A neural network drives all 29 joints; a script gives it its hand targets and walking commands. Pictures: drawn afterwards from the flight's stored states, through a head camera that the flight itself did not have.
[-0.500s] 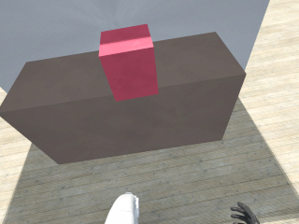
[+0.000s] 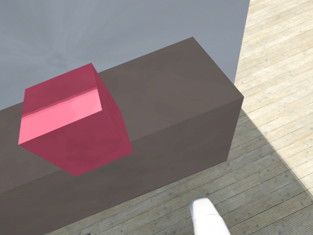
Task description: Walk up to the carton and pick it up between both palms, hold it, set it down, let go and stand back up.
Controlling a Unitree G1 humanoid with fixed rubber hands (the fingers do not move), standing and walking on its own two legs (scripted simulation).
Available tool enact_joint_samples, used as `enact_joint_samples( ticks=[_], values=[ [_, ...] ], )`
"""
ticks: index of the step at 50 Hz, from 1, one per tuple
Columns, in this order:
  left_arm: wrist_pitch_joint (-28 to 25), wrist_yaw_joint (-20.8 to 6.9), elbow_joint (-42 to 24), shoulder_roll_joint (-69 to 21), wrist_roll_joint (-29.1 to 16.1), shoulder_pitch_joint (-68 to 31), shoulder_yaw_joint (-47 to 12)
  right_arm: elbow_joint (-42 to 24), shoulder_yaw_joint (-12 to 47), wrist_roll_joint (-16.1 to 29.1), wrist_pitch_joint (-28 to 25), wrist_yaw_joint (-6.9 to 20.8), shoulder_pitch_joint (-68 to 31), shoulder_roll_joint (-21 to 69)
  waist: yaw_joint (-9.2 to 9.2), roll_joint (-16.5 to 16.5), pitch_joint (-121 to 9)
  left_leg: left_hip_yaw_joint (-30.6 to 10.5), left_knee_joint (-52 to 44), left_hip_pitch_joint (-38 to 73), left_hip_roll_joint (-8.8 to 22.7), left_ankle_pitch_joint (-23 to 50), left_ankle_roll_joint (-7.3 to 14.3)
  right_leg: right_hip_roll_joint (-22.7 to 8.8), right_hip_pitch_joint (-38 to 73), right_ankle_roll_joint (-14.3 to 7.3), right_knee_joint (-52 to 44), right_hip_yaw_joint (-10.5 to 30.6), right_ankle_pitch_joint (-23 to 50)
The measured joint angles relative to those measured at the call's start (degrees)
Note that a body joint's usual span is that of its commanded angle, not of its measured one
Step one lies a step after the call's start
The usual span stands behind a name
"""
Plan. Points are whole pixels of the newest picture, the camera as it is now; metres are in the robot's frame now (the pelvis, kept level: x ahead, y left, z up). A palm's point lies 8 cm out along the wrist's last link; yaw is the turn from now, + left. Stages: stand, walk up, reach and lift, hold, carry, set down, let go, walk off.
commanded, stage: walk up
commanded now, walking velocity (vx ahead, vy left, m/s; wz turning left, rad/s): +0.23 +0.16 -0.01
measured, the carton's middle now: (83, 123) +0.44 +0.23 +0.01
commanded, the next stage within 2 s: none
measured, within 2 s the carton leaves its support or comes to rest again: neither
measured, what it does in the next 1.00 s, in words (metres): steps on the spot: right foot, then left foot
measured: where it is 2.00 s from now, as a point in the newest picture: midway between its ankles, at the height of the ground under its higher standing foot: outside the picture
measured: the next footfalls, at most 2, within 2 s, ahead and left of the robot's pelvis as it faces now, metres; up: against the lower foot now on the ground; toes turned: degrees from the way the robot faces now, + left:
right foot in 0.14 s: +0.29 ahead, -0.20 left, +0.00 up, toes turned -3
left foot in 0.54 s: +0.10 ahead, +0.14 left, +0.00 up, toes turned +2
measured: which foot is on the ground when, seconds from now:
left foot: down 0.00-0.16, up 0.18-0.52, down 0.54-1.00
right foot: up 0.00-0.12, down 0.14-0.56, up 0.58-1.00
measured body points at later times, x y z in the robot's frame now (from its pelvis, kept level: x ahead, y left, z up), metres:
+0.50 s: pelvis +0.06 -0.02 +0.00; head +0.12 -0.02 +0.44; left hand +0.04 +0.27 -0.14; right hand +0.24 -0.28 -0.13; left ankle +0.07 +0.14 -0.70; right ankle +0.25 -0.20 -0.72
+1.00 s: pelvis -0.04 +0.05 +0.01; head -0.02 +0.06 +0.46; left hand +0.06 +0.30 -0.13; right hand -0.01 -0.21 -0.12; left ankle +0.06 +0.14 -0.72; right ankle -0.14 -0.05 -0.72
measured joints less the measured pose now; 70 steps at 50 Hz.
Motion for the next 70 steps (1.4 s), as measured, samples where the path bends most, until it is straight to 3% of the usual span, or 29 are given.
enact_joint_samples(
  ticks=[2,3,7,8,9,11,13,15,17,19,24,27,28,30,32,34,36,39,42,45,49,52,55,59,62,64,67,70],
  values=[
    [0.02,-0.44,-4.42,2.53,0.71,-6.21,0.92,2.00,0.50,0.08,0.33,0.16,2.26,1.72,-0.14,-0.99,0.72,-1.04,-1.60,2.82,0.82,-0.61,-1.63,-2.98,-4.75,-1.67,-13.49,1.53,3.86],
    [-0.14,-0.60,-6.44,3.46,0.75,-8.65,1.17,2.55,0.80,0.28,0.46,0.46,2.78,2.63,0.12,-1.85,0.75,-1.35,-2.17,3.78,1.36,-0.99,-2.39,-4.29,-5.53,-1.82,-22.17,1.53,9.17],
    [-0.50,-0.46,-9.90,4.47,0.40,-12.82,1.45,2.21,1.50,0.56,0.81,2.22,2.70,4.33,1.17,-5.30,-0.90,-3.25,3.28,4.18,4.36,-6.43,-4.85,-6.65,0.41,-1.34,-49.64,-1.74,40.39],
    [-0.46,-0.13,-9.20,3.89,0.55,-12.19,1.45,1.72,1.68,0.42,1.18,2.68,2.24,3.77,1.76,-5.04,-1.59,-4.48,7.80,3.02,5.66,-9.17,-4.60,-6.29,2.96,-0.61,-51.72,-3.28,38.62],
    [-0.29,0.32,-7.98,2.72,0.85,-11.39,1.41,1.02,1.69,0.35,1.75,3.04,0.38,2.46,2.70,-3.57,-1.27,-6.58,13.66,1.14,6.82,-11.85,-4.68,-4.73,3.99,-1.58,-51.38,-4.81,33.65],
    [0.77,0.88,-5.38,0.89,1.32,-9.14,0.50,-1.80,1.08,0.77,3.00,3.24,-4.89,-0.17,3.53,-2.10,1.09,-10.28,26.56,-3.98,5.14,-16.40,-5.94,-3.27,4.75,-1.21,-49.69,-5.57,31.55],
    [3.03,0.78,-2.82,0.72,1.31,-6.60,-0.01,-4.92,0.83,1.16,4.53,3.00,-8.28,-1.50,3.98,-4.04,1.67,-9.75,37.36,-10.40,2.19,-16.63,-7.23,-5.28,5.73,-0.49,-50.71,-5.52,31.47],
    [5.11,0.90,-1.37,1.50,1.93,-3.57,0.18,-7.31,0.65,0.31,6.53,3.41,-10.75,-2.46,6.20,-6.26,1.26,-8.08,42.64,-15.20,1.88,-13.66,-7.71,-6.50,6.50,-0.07,-53.82,-4.72,33.04],
    [6.04,0.95,-0.14,2.70,2.35,-0.68,0.64,-9.83,0.36,-0.39,7.85,3.75,-13.40,-3.28,8.36,-7.53,1.36,-8.72,43.03,-18.04,2.60,-10.39,-7.95,-6.69,7.02,0.44,-57.08,-3.62,35.35],
    [6.39,0.68,1.31,4.01,2.51,1.16,1.31,-12.31,-0.02,-0.20,8.30,3.70,-15.44,-3.58,9.13,-7.69,1.66,-10.87,40.04,-19.34,3.59,-8.84,-8.23,-6.85,7.53,0.92,-59.52,-3.59,37.19],
    [6.69,-0.49,2.44,6.48,2.98,2.97,3.02,-15.30,0.29,0.92,9.29,3.88,-17.11,-1.75,11.25,-8.10,0.68,-11.79,21.43,-14.64,5.85,-8.01,-8.55,-6.72,6.57,2.63,-63.11,-1.77,40.96],
    [7.56,-1.10,2.09,7.74,3.01,1.86,3.79,-15.19,0.93,1.52,9.14,4.23,-14.67,0.19,10.76,-9.36,-0.75,-10.43,8.12,-9.17,5.93,-0.46,-7.14,-7.33,5.43,4.21,-64.22,-0.63,42.71],
    [7.68,-1.24,1.91,8.28,2.90,0.93,3.98,-14.51,1.09,1.40,9.07,4.20,-13.67,1.24,11.01,-10.92,-0.06,-9.11,7.49,-8.43,5.12,1.81,-6.66,-7.92,4.80,4.05,-62.48,0.46,38.44],
    [8.40,-1.12,1.48,7.76,2.36,-0.10,3.80,-13.99,1.41,0.86,9.41,4.08,-10.17,1.96,10.36,-9.63,-0.81,-8.15,8.69,-8.26,6.77,1.38,-5.58,-4.95,1.23,2.34,-50.89,1.01,18.09],
    [9.78,-0.95,1.01,6.62,2.16,-1.82,3.31,-13.24,1.60,0.31,9.70,3.41,-6.08,1.51,6.59,-5.41,-2.90,-10.71,8.34,-9.18,9.06,1.35,-4.54,-0.09,-1.90,0.88,-35.15,0.79,8.04],
    [9.83,-1.43,-0.31,6.68,1.24,-4.37,3.11,-11.71,1.87,-0.30,10.05,2.51,-3.55,1.63,4.67,-4.08,-4.07,-11.65,4.14,-8.90,9.42,4.68,-4.47,4.15,-3.91,-0.69,-21.70,2.62,7.25],
    [8.56,-1.53,-1.46,7.26,0.64,-5.93,2.91,-10.79,1.93,-0.33,10.00,1.93,-3.20,1.51,4.96,-4.60,-4.91,-9.88,-0.18,-8.49,9.38,7.72,-4.10,7.02,-4.70,-1.17,-12.95,2.78,9.65],
    [7.76,-1.34,-1.28,8.09,0.98,-6.94,2.88,-11.53,1.89,0.65,8.34,1.78,-3.98,1.13,3.26,-5.73,-6.09,-8.85,-3.67,-9.85,8.43,10.84,-3.10,7.66,-0.96,0.08,-8.46,-0.81,12.07],
    [8.19,-1.18,-0.87,8.50,1.08,-7.08,3.23,-12.18,2.23,0.89,5.81,1.37,-4.99,1.84,2.83,-7.60,-6.72,-7.88,-5.00,-11.53,7.52,12.77,-2.55,8.39,5.76,1.61,-11.41,-1.84,12.60],
    [8.57,-1.39,0.11,7.63,1.02,-5.81,2.67,-12.12,2.72,0.96,3.99,1.09,-5.33,2.36,2.62,-8.31,-7.47,-7.11,-5.92,-12.30,7.15,14.11,-2.37,7.22,14.62,1.68,-25.77,-2.20,11.11],
    [8.26,-1.67,1.31,4.88,0.26,-4.13,1.32,-10.78,2.96,0.88,4.20,1.12,-4.51,2.94,2.12,-7.08,-7.98,-7.36,-6.91,-12.60,5.80,16.07,-2.18,4.46,27.52,-0.23,-53.87,-2.16,8.34],
    [6.95,-1.53,3.05,2.62,-0.12,-2.56,0.56,-8.62,2.51,1.40,4.77,1.59,-3.85,2.66,2.53,-3.81,-6.77,-8.22,-6.68,-12.01,6.06,16.29,-2.76,4.44,34.00,-2.67,-68.34,-3.39,18.66],
    [6.19,-1.62,5.27,2.08,0.07,2.32,-0.19,-6.54,2.40,1.76,5.42,2.46,-0.99,3.24,3.71,-3.60,-9.26,-8.91,-3.46,-10.92,5.74,8.18,-4.04,3.81,35.22,-3.66,-70.04,-2.28,20.07],
    [5.11,-1.16,7.36,1.19,0.57,4.09,-1.13,-4.68,2.21,0.87,5.49,3.04,1.36,3.43,2.46,-3.41,-9.57,-11.64,3.60,-9.48,6.75,6.23,-3.99,3.96,35.69,-3.55,-69.89,-3.91,19.70],
    [3.66,-1.07,7.35,-0.39,0.26,3.64,-1.96,-3.16,2.50,0.66,5.17,2.38,1.93,3.61,3.46,-2.75,-8.57,-11.88,0.81,-6.04,8.38,6.03,-4.57,4.75,33.85,-3.32,-67.36,-4.86,18.70],
    [3.23,-1.02,7.85,-0.91,0.33,3.29,-2.21,-2.46,2.83,0.72,4.50,1.97,1.14,4.73,3.67,-4.36,-7.26,-11.53,-2.58,-4.48,7.58,5.85,-5.83,3.83,32.74,-2.96,-65.49,-4.92,17.96],
    [3.21,-1.46,8.37,-0.59,0.30,5.31,-1.73,-2.90,3.00,0.51,3.65,2.25,1.50,5.86,4.88,-7.56,-7.45,-9.68,-0.65,-4.55,6.46,1.00,-5.40,2.37,31.27,-3.31,-61.57,-3.46,13.24],
    [3.48,-2.05,9.25,0.16,0.54,7.12,-1.22,-3.30,2.45,0.33,3.13,2.42,2.36,5.65,4.76,-8.69,-8.55,-8.74,0.81,-5.37,5.96,0.23,-4.25,1.35,29.14,-3.28,-57.60,-3.37,9.69]
  ],
)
